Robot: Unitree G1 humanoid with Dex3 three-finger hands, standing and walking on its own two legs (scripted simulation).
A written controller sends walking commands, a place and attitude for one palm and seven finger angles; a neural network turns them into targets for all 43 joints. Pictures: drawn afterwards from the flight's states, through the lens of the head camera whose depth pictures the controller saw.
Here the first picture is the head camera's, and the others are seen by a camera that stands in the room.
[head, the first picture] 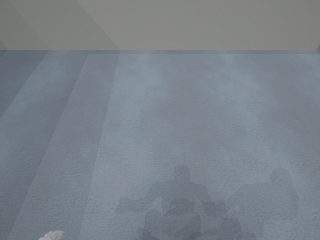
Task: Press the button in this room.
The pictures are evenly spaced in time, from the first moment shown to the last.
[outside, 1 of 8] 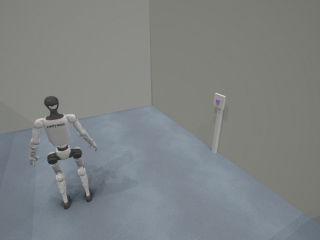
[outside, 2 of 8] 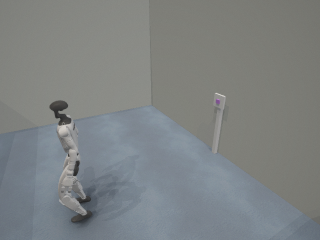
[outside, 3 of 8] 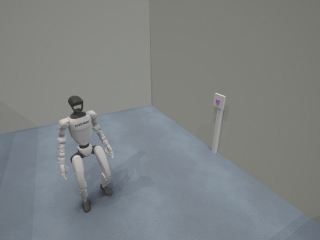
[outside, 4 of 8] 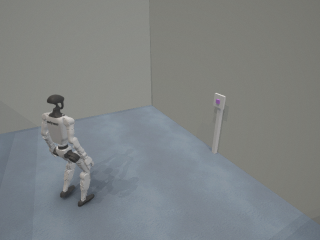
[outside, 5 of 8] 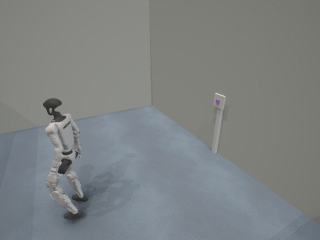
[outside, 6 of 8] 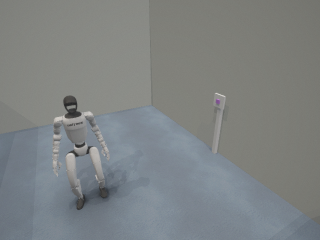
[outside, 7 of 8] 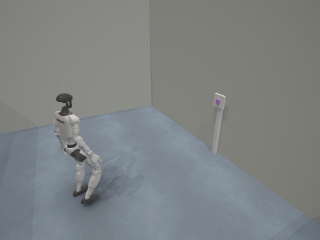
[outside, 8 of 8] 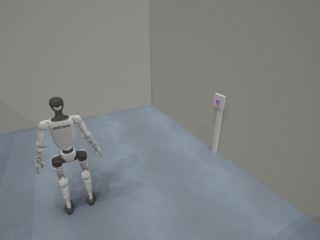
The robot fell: no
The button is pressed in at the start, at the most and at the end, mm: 0 0 0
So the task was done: no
